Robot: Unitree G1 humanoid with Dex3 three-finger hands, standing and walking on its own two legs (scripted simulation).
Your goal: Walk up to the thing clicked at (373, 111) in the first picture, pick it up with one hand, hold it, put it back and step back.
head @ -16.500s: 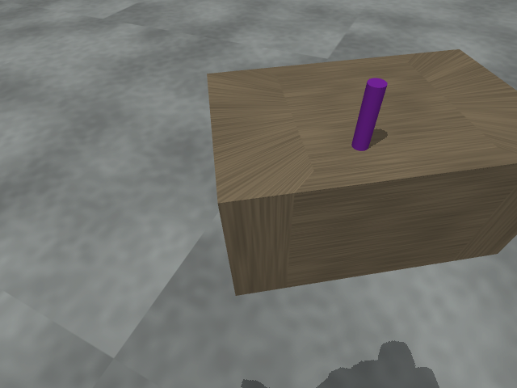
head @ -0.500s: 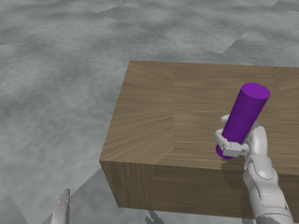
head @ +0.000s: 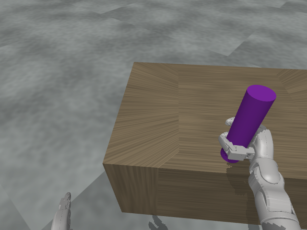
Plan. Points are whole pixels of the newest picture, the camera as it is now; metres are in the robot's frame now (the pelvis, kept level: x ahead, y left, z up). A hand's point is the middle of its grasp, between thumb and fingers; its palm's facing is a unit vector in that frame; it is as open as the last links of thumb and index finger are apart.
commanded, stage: hold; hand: right
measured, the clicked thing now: (243, 129) +0.33 -0.18 +0.13
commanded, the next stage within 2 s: crouch in 0.20 s
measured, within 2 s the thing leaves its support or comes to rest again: neither
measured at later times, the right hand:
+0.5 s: hand (233, 137) +0.34 -0.17 +0.08, palm faces +0.19 +0.98 -0.01, open 7.3 cm
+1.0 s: hand (228, 128) +0.43 -0.20 +0.01, palm faces +0.21 +0.98 -0.01, open 7.3 cm
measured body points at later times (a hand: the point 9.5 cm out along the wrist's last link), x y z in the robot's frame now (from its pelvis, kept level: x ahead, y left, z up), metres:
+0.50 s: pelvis +0.00 +0.00 +0.00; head +0.00 +0.01 +0.45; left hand +0.16 +0.26 -0.08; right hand +0.32 -0.22 +0.08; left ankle +0.00 +0.12 -0.74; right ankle +0.02 -0.13 -0.74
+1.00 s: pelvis -0.01 +0.00 -0.03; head +0.05 -0.02 +0.41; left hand +0.14 +0.26 -0.09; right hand +0.41 -0.25 +0.02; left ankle +0.00 +0.12 -0.74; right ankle +0.02 -0.13 -0.74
